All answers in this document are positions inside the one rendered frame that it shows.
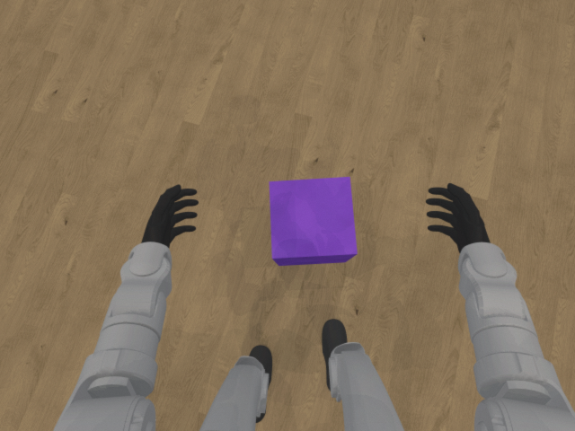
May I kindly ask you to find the right robot forearm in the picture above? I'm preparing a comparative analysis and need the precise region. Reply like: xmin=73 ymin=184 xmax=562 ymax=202
xmin=458 ymin=242 xmax=575 ymax=417

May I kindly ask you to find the robot right upper arm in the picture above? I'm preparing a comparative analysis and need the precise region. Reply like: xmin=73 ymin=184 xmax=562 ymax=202
xmin=474 ymin=397 xmax=575 ymax=431

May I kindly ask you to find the robot left upper arm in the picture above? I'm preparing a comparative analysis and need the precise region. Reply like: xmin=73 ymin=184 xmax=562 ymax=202
xmin=57 ymin=395 xmax=155 ymax=431

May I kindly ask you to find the left robot forearm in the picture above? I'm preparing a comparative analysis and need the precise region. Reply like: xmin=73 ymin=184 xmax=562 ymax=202
xmin=53 ymin=242 xmax=172 ymax=431

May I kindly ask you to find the left robot hand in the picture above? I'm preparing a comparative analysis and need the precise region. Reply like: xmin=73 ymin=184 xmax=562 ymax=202
xmin=141 ymin=184 xmax=199 ymax=248

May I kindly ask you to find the carton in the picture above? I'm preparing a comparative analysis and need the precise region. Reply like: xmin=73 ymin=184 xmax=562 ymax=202
xmin=270 ymin=177 xmax=358 ymax=266

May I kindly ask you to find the robot left foot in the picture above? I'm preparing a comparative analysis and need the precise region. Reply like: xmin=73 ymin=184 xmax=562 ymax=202
xmin=249 ymin=346 xmax=272 ymax=423

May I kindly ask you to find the robot left thigh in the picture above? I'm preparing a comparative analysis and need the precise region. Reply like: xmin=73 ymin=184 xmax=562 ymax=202
xmin=199 ymin=365 xmax=269 ymax=431

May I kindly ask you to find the right robot hand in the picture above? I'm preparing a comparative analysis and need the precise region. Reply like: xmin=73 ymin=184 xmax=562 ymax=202
xmin=426 ymin=183 xmax=490 ymax=253

